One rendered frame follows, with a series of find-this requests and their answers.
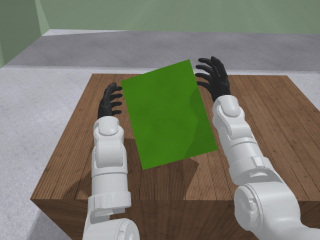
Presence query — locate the right robot forearm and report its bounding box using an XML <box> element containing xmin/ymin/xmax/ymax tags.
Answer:
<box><xmin>212</xmin><ymin>95</ymin><xmax>301</xmax><ymax>219</ymax></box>

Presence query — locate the pedestal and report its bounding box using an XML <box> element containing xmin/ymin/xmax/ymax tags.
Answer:
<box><xmin>30</xmin><ymin>73</ymin><xmax>320</xmax><ymax>240</ymax></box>

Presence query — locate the left robot forearm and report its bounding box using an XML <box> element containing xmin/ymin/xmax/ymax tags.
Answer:
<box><xmin>82</xmin><ymin>116</ymin><xmax>132</xmax><ymax>240</ymax></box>

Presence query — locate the left robot hand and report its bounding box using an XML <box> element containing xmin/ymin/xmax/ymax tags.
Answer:
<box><xmin>97</xmin><ymin>82</ymin><xmax>123</xmax><ymax>119</ymax></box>

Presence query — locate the robot left upper arm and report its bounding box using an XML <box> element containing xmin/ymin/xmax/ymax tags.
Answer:
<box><xmin>83</xmin><ymin>218</ymin><xmax>140</xmax><ymax>240</ymax></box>

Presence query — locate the carton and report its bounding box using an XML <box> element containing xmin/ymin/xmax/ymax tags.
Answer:
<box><xmin>120</xmin><ymin>59</ymin><xmax>218</xmax><ymax>170</ymax></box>

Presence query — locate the right robot hand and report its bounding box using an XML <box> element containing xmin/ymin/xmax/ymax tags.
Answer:
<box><xmin>195</xmin><ymin>56</ymin><xmax>231</xmax><ymax>103</ymax></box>

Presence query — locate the robot right upper arm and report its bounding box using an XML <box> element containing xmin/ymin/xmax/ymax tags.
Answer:
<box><xmin>234</xmin><ymin>181</ymin><xmax>320</xmax><ymax>240</ymax></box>

